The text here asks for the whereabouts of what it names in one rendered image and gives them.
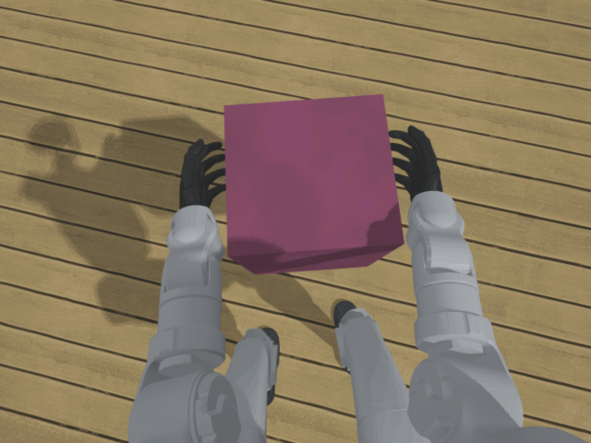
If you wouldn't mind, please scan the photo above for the robot left upper arm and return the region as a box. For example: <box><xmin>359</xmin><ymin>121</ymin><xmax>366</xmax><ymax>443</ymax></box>
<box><xmin>128</xmin><ymin>370</ymin><xmax>241</xmax><ymax>443</ymax></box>

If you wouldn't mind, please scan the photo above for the carton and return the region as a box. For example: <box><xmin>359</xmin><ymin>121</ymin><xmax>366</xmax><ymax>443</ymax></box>
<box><xmin>223</xmin><ymin>94</ymin><xmax>404</xmax><ymax>275</ymax></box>

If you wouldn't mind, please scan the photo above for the right robot hand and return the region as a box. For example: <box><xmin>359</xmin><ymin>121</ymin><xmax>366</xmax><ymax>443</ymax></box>
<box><xmin>389</xmin><ymin>126</ymin><xmax>443</xmax><ymax>202</ymax></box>

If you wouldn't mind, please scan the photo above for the robot right forearm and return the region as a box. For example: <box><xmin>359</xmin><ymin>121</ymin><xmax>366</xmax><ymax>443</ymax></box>
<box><xmin>405</xmin><ymin>191</ymin><xmax>524</xmax><ymax>421</ymax></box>

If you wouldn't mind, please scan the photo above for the robot left foot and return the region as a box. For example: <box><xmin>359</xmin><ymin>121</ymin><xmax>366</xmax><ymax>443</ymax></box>
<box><xmin>262</xmin><ymin>328</ymin><xmax>280</xmax><ymax>406</ymax></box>

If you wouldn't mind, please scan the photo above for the robot left forearm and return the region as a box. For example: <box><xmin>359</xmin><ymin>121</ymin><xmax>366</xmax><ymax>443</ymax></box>
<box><xmin>127</xmin><ymin>205</ymin><xmax>225</xmax><ymax>443</ymax></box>

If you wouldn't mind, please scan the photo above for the right robot thigh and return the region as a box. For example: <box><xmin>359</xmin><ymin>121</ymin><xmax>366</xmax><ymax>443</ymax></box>
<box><xmin>335</xmin><ymin>317</ymin><xmax>431</xmax><ymax>443</ymax></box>

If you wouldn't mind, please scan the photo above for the robot right upper arm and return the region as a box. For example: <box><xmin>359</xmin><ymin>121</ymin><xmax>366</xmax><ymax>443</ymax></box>
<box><xmin>407</xmin><ymin>356</ymin><xmax>588</xmax><ymax>443</ymax></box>

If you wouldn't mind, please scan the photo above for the left robot hand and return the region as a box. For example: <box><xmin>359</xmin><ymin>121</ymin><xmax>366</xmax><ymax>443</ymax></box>
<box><xmin>179</xmin><ymin>139</ymin><xmax>226</xmax><ymax>209</ymax></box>

